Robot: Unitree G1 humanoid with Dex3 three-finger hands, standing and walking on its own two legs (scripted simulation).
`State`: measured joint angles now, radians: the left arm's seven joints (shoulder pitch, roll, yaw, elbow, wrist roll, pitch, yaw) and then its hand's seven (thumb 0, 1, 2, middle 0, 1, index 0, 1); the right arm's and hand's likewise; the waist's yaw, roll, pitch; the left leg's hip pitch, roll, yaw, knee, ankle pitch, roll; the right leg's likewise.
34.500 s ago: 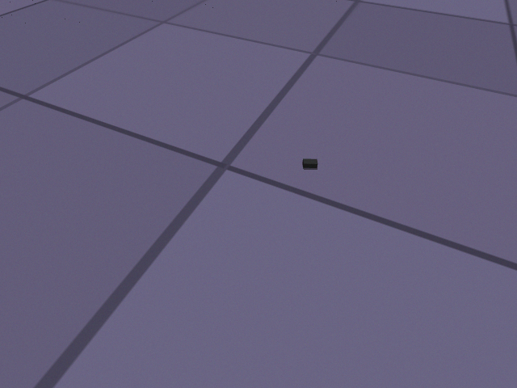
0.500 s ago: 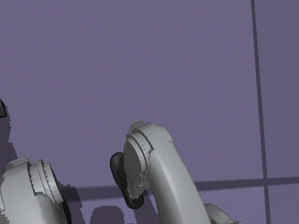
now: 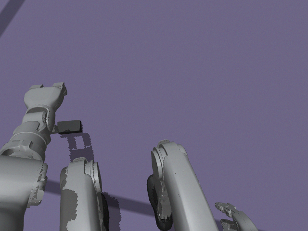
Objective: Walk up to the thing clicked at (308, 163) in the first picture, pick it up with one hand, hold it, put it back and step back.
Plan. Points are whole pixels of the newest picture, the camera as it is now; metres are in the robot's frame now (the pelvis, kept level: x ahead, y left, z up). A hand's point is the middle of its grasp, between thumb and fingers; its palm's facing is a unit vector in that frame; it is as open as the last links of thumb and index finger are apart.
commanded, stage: withdraw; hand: left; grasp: from above
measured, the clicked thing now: (69, 127) +0.49 +0.20 -0.37
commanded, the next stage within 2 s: home in 0.08 s
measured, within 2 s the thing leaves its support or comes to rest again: neither
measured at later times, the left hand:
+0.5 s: hand (44, 115) +0.48 +0.23 -0.18, palm faces -0.35 -0.19 -0.92, open 10.9 cm
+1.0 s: hand (8, 168) +0.31 +0.21 +0.05, palm faces -0.16 -0.84 -0.52, open 7.4 cm
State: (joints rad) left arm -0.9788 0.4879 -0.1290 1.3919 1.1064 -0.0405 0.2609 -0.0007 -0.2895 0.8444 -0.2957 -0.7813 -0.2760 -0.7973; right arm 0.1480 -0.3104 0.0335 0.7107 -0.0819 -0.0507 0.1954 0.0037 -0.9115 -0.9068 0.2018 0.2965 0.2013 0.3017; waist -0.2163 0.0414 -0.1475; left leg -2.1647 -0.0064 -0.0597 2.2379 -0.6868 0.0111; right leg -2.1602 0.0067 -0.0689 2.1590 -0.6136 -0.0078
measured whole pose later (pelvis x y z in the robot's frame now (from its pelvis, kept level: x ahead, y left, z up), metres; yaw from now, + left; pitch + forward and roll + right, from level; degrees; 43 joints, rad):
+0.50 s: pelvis +0.01 +0.00 -0.02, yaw -1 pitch +38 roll -6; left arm -0.89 0.53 0.05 1.28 1.01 -0.04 0.42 0.00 0.07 0.98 -0.28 -0.65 -0.25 -0.66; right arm 0.22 -0.24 0.01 0.76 -0.11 -0.08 0.17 0.01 -0.90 -0.90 0.20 0.30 0.20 0.30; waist -0.21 0.06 -0.11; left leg -2.26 -0.02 -0.06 2.32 -0.72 0.02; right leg -2.25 0.00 -0.07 2.24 -0.65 0.00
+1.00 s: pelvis +0.02 +0.00 +0.17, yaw +3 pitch +28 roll -4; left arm -0.13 0.31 -0.04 0.46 0.28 0.15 0.13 0.01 0.88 0.91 -0.22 -0.31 -0.21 -0.31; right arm 0.07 -0.28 -0.02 0.58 0.04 -0.07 -0.02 0.01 -0.91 -0.90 0.20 0.30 0.20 0.30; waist -0.06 0.03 -0.22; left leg -1.58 -0.02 -0.06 1.72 -0.64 0.01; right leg -1.56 0.00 -0.06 1.65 -0.59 0.00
